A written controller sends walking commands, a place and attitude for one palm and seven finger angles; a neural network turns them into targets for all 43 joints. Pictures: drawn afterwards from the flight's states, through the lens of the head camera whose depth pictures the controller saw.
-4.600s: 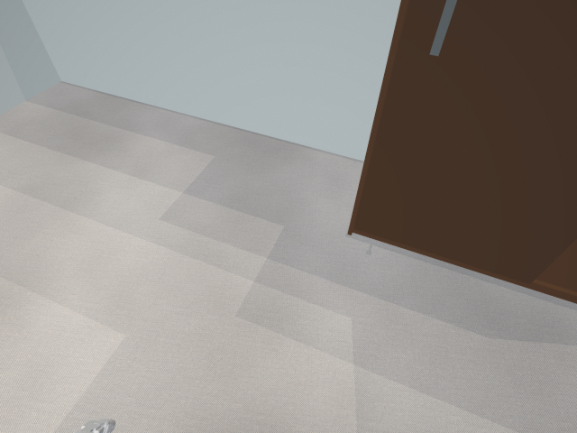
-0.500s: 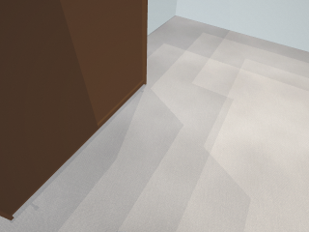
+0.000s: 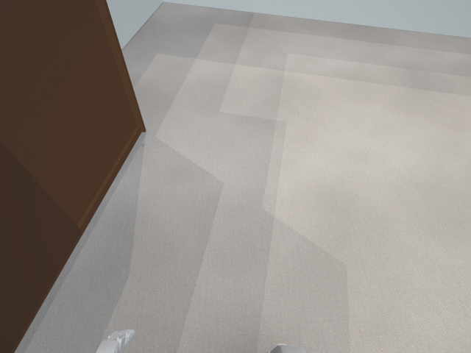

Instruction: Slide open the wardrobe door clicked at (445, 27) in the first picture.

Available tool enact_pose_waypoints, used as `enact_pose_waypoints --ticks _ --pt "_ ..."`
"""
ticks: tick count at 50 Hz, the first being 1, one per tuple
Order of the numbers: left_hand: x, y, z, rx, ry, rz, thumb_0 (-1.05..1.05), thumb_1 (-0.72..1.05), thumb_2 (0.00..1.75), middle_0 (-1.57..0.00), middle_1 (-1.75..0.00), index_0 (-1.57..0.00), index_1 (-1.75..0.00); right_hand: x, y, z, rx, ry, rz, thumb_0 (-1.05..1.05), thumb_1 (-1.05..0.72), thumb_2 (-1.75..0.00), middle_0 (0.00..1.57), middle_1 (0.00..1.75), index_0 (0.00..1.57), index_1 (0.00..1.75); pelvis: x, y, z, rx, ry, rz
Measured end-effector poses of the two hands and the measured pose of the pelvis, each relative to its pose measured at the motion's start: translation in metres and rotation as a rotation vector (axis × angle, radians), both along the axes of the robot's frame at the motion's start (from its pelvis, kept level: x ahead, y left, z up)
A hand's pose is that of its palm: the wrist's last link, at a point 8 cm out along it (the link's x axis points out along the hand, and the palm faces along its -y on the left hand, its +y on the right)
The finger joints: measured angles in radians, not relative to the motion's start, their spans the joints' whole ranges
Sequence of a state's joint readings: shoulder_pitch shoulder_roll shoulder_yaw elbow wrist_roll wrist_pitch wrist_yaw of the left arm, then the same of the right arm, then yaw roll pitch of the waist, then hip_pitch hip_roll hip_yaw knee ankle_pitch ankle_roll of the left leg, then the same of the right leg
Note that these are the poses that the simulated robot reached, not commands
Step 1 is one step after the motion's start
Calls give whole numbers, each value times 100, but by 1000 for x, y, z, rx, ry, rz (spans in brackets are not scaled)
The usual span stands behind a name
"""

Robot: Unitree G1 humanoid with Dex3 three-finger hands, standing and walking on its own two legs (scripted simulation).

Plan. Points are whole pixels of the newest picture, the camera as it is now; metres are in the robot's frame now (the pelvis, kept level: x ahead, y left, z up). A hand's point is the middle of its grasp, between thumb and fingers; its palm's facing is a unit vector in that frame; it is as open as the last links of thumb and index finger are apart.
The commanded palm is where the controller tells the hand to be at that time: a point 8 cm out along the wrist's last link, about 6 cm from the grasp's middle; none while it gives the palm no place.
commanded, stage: turn to face it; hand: left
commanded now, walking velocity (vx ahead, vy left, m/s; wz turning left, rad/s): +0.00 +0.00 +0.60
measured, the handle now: out of the picture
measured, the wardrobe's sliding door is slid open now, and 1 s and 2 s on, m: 0.00 0.00 0.00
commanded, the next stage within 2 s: none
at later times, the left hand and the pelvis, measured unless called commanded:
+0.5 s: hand out of the picture +0.03 +0.25 -0.18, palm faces +0.31 -0.92 -0.22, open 7.3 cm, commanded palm none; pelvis +0.00 +0.03 -0.01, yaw +16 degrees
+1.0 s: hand out of the picture -0.02 +0.17 -0.13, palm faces +0.55 -0.78 -0.29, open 7.3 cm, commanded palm none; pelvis +0.01 -0.04 +0.01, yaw +34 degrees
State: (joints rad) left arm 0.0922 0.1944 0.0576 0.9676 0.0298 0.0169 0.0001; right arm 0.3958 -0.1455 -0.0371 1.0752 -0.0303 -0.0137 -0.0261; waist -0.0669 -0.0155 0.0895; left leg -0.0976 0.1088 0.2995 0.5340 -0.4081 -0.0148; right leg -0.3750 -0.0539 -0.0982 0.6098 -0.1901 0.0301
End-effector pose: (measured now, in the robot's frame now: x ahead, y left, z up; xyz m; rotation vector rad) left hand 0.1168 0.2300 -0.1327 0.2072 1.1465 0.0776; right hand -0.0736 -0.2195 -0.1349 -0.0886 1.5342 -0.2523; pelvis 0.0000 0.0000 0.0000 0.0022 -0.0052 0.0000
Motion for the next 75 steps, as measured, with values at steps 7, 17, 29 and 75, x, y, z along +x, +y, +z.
enact_pose_waypoints --ticks 7,17,29,75 --pt "25 -32 11 -22 -99 42 0 91 90 -20 -30 -20 -30 24 -1 -12 74 57 32 1 -91 -90 20 30 20 30 15 -12 0 2 -11 83" --pt "-40 10 -9 -34 -42 251 -1 91 90 -20 -30 -21 -30 151 -2 -2 0 -206 262 1 -91 -90 20 30 20 30 10 7 -5 -21 -9 211" --pt "-137 72 -1 34 106 444 0 91 90 -20 -30 -20 -30 220 18 28 -67 -325 466 0 -91 -90 20 30 20 30 5 27 6 -31 20 317" --pt "-312 -20 5 14 130 1027 0 91 90 -20 -30 -20 -30 316 132 28 77 -360 1107 0 -91 -90 20 30 21 30 -17 -7 9 -31 13 911"
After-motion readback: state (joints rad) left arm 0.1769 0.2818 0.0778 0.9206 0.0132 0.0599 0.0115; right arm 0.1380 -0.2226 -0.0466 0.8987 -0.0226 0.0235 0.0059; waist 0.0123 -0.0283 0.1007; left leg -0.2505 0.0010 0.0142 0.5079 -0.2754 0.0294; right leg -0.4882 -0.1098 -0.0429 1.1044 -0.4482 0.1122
